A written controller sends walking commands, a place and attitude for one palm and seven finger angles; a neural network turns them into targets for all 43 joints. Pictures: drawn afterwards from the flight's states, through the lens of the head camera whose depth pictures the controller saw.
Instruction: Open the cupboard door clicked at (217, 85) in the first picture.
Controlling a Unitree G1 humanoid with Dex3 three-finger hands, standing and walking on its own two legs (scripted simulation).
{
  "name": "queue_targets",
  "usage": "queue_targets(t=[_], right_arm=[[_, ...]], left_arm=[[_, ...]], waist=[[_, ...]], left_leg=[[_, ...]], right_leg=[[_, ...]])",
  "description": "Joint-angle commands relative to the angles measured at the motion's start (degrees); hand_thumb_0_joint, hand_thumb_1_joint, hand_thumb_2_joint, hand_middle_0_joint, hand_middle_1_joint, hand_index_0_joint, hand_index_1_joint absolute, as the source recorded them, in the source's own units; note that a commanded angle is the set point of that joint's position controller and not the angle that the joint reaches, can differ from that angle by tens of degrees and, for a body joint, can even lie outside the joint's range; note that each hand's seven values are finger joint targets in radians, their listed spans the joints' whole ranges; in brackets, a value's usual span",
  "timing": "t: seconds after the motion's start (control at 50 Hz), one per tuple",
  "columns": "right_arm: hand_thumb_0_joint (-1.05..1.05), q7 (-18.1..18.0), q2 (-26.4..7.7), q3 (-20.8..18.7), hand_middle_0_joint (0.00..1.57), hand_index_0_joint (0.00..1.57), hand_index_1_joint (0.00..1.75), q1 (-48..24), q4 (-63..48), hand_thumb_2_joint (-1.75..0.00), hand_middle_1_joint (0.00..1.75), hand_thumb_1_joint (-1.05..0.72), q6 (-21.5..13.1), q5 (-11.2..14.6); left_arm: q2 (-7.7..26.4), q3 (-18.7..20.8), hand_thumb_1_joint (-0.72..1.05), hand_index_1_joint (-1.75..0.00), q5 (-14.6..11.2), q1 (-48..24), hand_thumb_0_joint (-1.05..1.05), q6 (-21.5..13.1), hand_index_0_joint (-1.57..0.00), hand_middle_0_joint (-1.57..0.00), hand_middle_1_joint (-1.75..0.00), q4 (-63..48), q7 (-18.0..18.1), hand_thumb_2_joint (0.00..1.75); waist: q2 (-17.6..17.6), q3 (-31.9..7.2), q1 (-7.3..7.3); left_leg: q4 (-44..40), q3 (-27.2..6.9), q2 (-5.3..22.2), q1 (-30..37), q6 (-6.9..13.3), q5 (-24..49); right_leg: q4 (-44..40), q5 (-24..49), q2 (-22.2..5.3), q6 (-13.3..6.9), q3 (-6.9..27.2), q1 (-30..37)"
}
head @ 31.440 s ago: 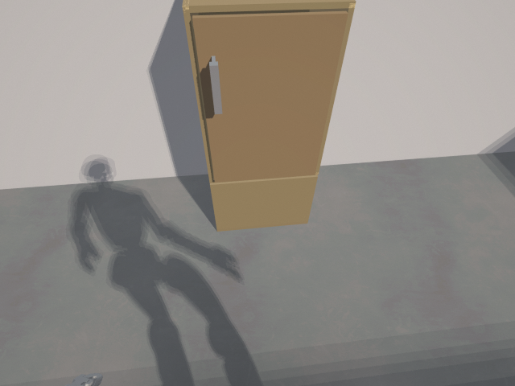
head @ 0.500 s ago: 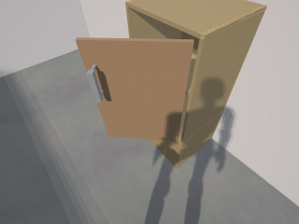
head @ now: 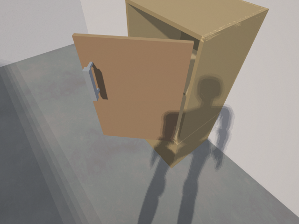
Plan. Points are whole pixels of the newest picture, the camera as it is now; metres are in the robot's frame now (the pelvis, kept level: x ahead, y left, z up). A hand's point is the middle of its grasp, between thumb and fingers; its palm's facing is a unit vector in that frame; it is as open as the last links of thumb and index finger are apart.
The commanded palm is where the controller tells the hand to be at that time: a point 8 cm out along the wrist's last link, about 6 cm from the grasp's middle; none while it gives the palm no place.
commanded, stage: shuffle to correct the standing spot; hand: left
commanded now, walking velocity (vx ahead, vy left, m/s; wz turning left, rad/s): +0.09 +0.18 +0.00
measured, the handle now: (92, 81) +0.60 +0.26 +0.02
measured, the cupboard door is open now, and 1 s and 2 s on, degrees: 46 46 46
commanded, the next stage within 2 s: come to a stop and stand still in 0.54 s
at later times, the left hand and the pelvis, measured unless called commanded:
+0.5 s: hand out of the picture +0.06 +0.23 -0.17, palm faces +0.07 -0.96 -0.26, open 7.4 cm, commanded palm none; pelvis +0.03 +0.04 -0.01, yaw +1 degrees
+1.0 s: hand out of the picture +0.07 +0.31 -0.18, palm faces +0.05 -0.98 -0.20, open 7.4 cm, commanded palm none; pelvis +0.05 +0.12 +0.00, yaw +0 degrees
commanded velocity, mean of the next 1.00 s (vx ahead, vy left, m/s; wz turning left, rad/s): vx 0.02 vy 0.04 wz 0.00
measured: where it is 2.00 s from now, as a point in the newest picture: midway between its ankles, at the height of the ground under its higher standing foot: outside the picture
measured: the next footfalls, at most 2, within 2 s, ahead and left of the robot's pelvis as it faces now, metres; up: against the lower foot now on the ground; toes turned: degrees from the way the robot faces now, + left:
left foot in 0.78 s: +0.10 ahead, +0.18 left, +0.00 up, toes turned +5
right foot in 1.14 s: +0.07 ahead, +0.01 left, +0.00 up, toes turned -2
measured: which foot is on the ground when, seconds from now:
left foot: down 0.00-0.44, up 0.46-0.76, down 0.78-1.00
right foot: down 0.00-0.78, up 0.80-1.00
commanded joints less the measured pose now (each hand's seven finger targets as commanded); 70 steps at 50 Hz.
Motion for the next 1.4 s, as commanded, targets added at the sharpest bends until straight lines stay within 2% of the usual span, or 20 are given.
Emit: queue_targets(t=[0.0, 0.1, 0.16, 0.2, 0.26, 0.36, 0.38, 0.42, 0.44, 0.52, 0.7, 0.72, 0.76, 1.04, 1.08, 1.12, 1.14, 1.18, 1.26, 1.38], right_arm=[[0.0, 0.2, -4.6, -1.0, 0.2, 0.2, 0.3, 2.6, -2.8, -0.9, 0.3, -0.9, -0.3, -0.2], [0.0, 0.3, -4.0, -1.5, 0.2, 0.2, 0.3, 3.3, -4.6, -0.9, 0.3, -0.9, 0.1, -0.1], [0.0, 0.4, -4.9, -1.8, 0.2, 0.2, 0.3, 6.6, -4.1, -0.9, 0.3, -0.9, -0.2, -0.2], [0.0, 0.0, -8.1, -2.5, 0.2, 0.2, 0.3, 9.6, -3.9, -0.9, 0.3, -0.9, -0.2, -0.5], [0.0, -0.3, -7.1, -2.4, 0.2, 0.2, 0.3, 9.6, -5.4, -0.9, 0.3, -0.9, 0.1, -0.7], [0.0, -0.3, -7.1, -2.6, 0.2, 0.2, 0.3, 5.2, -7.5, -0.9, 0.3, -0.9, 0.0, -0.4], [0.0, -0.1, -6.6, -2.6, 0.2, 0.2, 0.3, 4.8, -7.9, -0.9, 0.3, -0.9, -0.1, 0.1], [0.0, 0.4, -4.5, -3.0, 0.2, 0.2, 0.3, 3.1, -10.3, -0.9, 0.3, -0.9, 0.1, 0.0], [0.0, 0.1, -4.5, -3.2, 0.2, 0.2, 0.3, 1.0, -10.4, -0.9, 0.3, -0.9, 1.2, -0.4], [0.0, 1.8, -2.7, -3.3, 0.2, 0.2, 0.3, 0.2, -9.7, -0.9, 0.3, -0.9, 2.5, -0.3], [0.0, 2.1, -1.8, -3.3, 0.2, 0.2, 0.3, 3.3, -9.6, -0.9, 0.3, -0.9, 0.8, 0.3], [0.0, 1.6, -4.3, -3.7, 0.2, 0.2, 0.3, 6.6, -8.5, -0.9, 0.3, -0.9, 0.2, 0.0], [0.0, 0.8, -12.2, -4.8, 0.2, 0.2, 0.3, 9.9, -9.1, -0.9, 0.3, -0.9, 0.0, -0.6], [0.0, -1.1, -9.0, -5.0, 0.2, 0.2, 0.3, 2.7, -7.3, -0.9, 0.3, -0.9, 0.7, -1.4], [0.0, -0.8, -9.1, -5.1, 0.2, 0.2, 0.3, 2.2, -7.1, -0.9, 0.3, -0.9, 0.9, -1.0], [0.0, -0.6, -8.3, -4.7, 0.2, 0.2, 0.3, -3.9, -10.8, -0.9, 0.3, -0.9, 0.5, 0.8], [0.0, 0.1, -3.8, -3.1, 0.2, 0.2, 0.3, -0.3, -12.5, -0.9, 0.3, -0.9, 1.0, -0.4], [0.0, 0.4, -3.3, -3.4, 0.2, 0.2, 0.3, 3.3, -10.3, -0.9, 0.3, -0.9, 1.7, -0.5], [0.0, 0.5, -0.9, -2.4, 0.2, 0.2, 0.3, 2.7, -10.5, -0.9, 0.3, -0.9, 1.5, -0.3], [0.0, -0.1, -4.0, -1.7, 0.2, 0.2, 0.3, 6.5, -7.1, -0.9, 0.3, -0.9, -0.1, -0.7]], left_arm=[[9.3, 2.8, 0.9, -0.3, 0.2, 4.2, 0.0, -0.5, -0.2, -0.2, -0.3, -2.6, 0.7, 0.9], [10.7, 4.4, 0.9, -0.3, 0.5, 5.4, 0.0, -0.2, -0.2, -0.2, -0.3, -3.8, 1.2, 0.9], [9.2, 4.7, 0.9, -0.3, 0.6, 3.7, 0.0, 0.6, -0.2, -0.2, -0.3, -5.2, 1.2, 0.9], [5.9, 4.0, 0.9, -0.3, 0.8, 1.9, 0.0, 1.2, -0.2, -0.2, -0.3, -6.3, 1.1, 0.9], [3.9, 3.5, 0.9, -0.3, 0.7, -1.0, 0.0, 1.4, -0.2, -0.2, -0.3, -7.9, 0.9, 0.9], [2.2, 3.5, 0.9, -0.3, 0.7, 5.6, 0.0, 0.8, -0.2, -0.2, -0.3, -6.1, 0.7, 0.9], [4.4, 4.0, 0.9, -0.3, 0.8, 9.0, 0.0, 0.2, -0.2, -0.2, -0.3, -5.3, 1.1, 0.9], [12.4, 5.5, 0.9, -0.3, 0.8, 14.8, 0.0, -0.6, -0.2, -0.2, -0.3, -4.3, 1.6, 0.9], [11.9, 5.7, 0.9, -0.3, 0.6, 14.9, 0.0, -0.7, -0.2, -0.2, -0.3, -4.2, 2.1, 0.9], [9.3, 5.1, 0.9, -0.3, 1.1, 6.9, 0.0, -0.7, -0.2, -0.2, -0.3, -6.9, 1.9, 0.9], [11.6, 6.1, 0.9, -0.3, 1.3, 3.4, 0.0, 1.0, -0.2, -0.2, -0.3, -8.0, 1.0, 0.9], [8.9, 5.4, 0.9, -0.3, 1.1, 5.0, 0.0, 1.4, -0.2, -0.2, -0.3, -7.8, 0.9, 0.9], [3.1, 3.9, 0.9, -0.3, 0.3, 6.7, 0.0, 2.2, -0.2, -0.2, -0.3, -9.1, 1.0, 0.9], [2.2, 4.0, 0.9, -0.3, 0.5, 3.1, 0.0, 2.8, -0.2, -0.2, -0.3, -7.6, -0.9, 0.9], [1.7, 4.0, 0.9, -0.3, 0.4, 7.0, 0.0, 2.2, -0.2, -0.2, -0.3, -6.1, -0.7, 0.9], [5.8, 3.3, 0.9, -0.3, 1.3, 11.3, 0.0, 1.7, -0.2, -0.2, -0.3, -5.6, 1.9, 0.9], [9.4, 3.5, 0.9, -0.3, 1.4, 7.2, 0.0, 0.8, -0.2, -0.2, -0.3, -7.5, 1.8, 0.9], [5.7, 2.8, 0.9, -0.3, 0.5, 2.9, 0.0, -0.8, -0.2, -0.2, -0.3, -8.9, 2.1, 0.9], [7.4, 3.4, 0.9, -0.3, 0.7, 2.1, 0.0, -0.3, -0.2, -0.2, -0.3, -9.9, 1.9, 0.9], [4.5, 2.4, 0.9, -0.3, 0.2, 4.2, 0.0, 0.3, -0.2, -0.2, -0.3, -7.8, 1.4, 0.9]], waist=[[-3.1, 0.9, 0.7], [-7.1, 2.1, 1.14], [0.2, 1.0, -0.15], [11.5, 0.7, -0.79], [9.3, 2.3, -0.96], [4.4, -2.0, 3.19], [0.6, -2.9, 4.72], [-13.3, -2.7, 5.44], [-13.0, -2.0, 5.67], [-9.6, 0.3, 2.12], [-9.7, -2.3, -0.6], [-2.3, -5.0, -1.42], [15.5, -5.2, -2.43], [8.3, -2.7, -1.22], [7.0, -5.0, 0.64], [-5.9, 0.4, 3.98], [-10.5, -0.4, -0.16], [-11.7, -4.0, -1.98], [-2.6, -0.1, -1.16], [6.0, 3.2, -0.62]], left_leg=[[1.3, -1.0, 1.6, -5.5, 0.7, 1.2], [4.9, 0.3, 0.9, -8.7, 0.2, -3.1], [-0.8, -1.6, 2.9, -0.4, 1.6, 9.9], [-4.6, -11.2, 10.9, 4.7, 7.8, 21.0], [-6.0, -14.4, 14.2, 4.8, 14.2, 29.2], [0.0, -7.0, 9.4, -1.2, 10.3, 27.2], [4.5, -4.7, 7.1, -6.4, 7.5, 20.5], [25.4, 0.4, -2.6, -22.8, 0.6, -17.7], [32.4, -3.0, -0.6, -24.0, -0.1, -19.8], [38.5, -2.5, 1.2, -24.3, -1.6, -7.9], [4.0, 5.3, -1.7, -0.4, -1.7, 5.2], [-0.3, 2.6, 1.7, 6.1, -1.1, 9.8], [-8.9, -21.2, 20.4, 1.3, 9.0, 21.5], [-9.1, -13.2, 16.3, -3.9, 9.7, 12.3], [-5.9, -10.5, 13.8, -6.3, 7.3, 7.0], [9.4, 1.1, 5.5, -9.6, 0.2, -1.6], [16.5, 1.6, 0.5, -13.7, -1.3, -7.7], [23.7, -1.3, 1.6, -13.4, 0.3, -5.6], [14.2, 0.8, 0.8, -10.2, 0.5, -7.0], [-3.6, -8.2, 7.4, -6.0, 4.3, 5.4]], right_leg=[[-7.4, 7.7, -11.1, -4.2, 11.8, 0.8], [-6.7, 16.5, -16.7, -7.6, 15.2, 1.8], [0.8, 13.6, -10.8, -4.2, 7.2, -2.9], [11.7, -5.5, -2.9, -0.5, -2.8, -11.2], [23.7, -18.1, -3.3, -0.7, -2.3, -17.7], [5.1, -0.8, -3.8, -0.2, -4.3, -2.4], [-0.9, 6.7, -7.4, -1.1, -0.6, 5.5], [-8.5, 33.2, -30.5, -12.2, 24.4, 13.0], [-7.9, 38.3, -30.9, -14.1, 24.5, 10.3], [-7.4, 31.7, -21.3, -9.3, 8.3, 2.3], [0.4, 12.4, -13.6, -2.8, 0.0, -7.8], [7.2, 6.2, -10.5, -1.2, -1.5, -8.8], [23.6, -21.1, -2.5, 2.1, -2.0, -14.7], [10.9, -9.2, -1.3, 1.1, -0.1, -7.6], [-0.6, 0.5, -0.8, 0.9, -1.6, 0.6], [-12.3, 10.4, -7.8, 0.8, 8.7, -2.6], [-13.2, 25.9, -14.8, -1.4, 13.6, 0.5], [-9.0, 28.8, -12.1, -3.6, 7.8, 1.6], [-8.6, 20.8, -12.2, -8.6, 7.9, -1.6], [-5.3, 2.8, -4.2, -1.9, 3.7, -5.4]])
